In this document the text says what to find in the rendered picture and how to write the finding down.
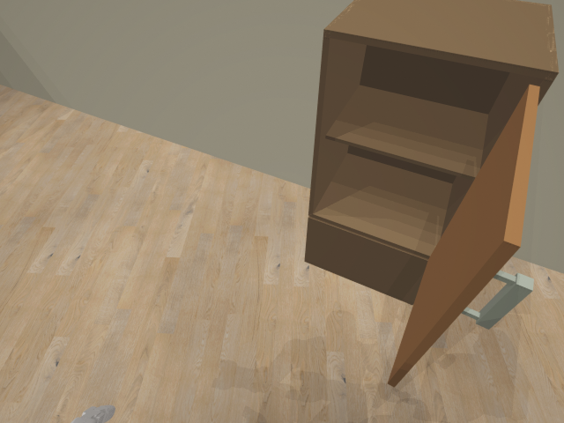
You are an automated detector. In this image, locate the robot left hand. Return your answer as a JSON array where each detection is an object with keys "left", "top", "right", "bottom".
[{"left": 71, "top": 405, "right": 115, "bottom": 423}]

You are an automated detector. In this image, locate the handle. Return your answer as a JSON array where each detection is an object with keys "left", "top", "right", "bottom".
[{"left": 462, "top": 271, "right": 534, "bottom": 330}]

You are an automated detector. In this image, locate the cupboard door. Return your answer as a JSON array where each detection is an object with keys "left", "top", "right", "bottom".
[{"left": 388, "top": 85, "right": 540, "bottom": 388}]

